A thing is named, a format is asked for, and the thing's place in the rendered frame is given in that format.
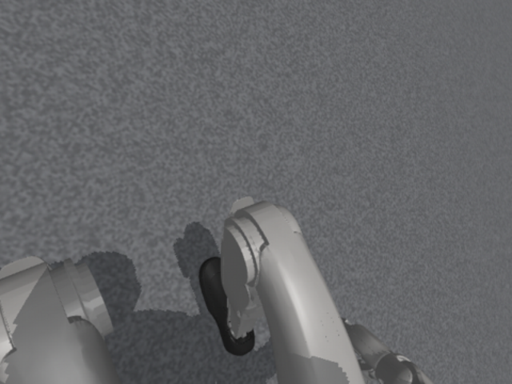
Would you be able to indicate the right robot hand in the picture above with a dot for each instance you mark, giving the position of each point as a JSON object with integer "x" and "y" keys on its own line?
{"x": 368, "y": 347}

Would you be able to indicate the right robot arm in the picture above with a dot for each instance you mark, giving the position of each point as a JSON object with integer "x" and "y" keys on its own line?
{"x": 395, "y": 368}

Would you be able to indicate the right robot foot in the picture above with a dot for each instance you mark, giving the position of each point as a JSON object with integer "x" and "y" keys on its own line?
{"x": 216, "y": 303}

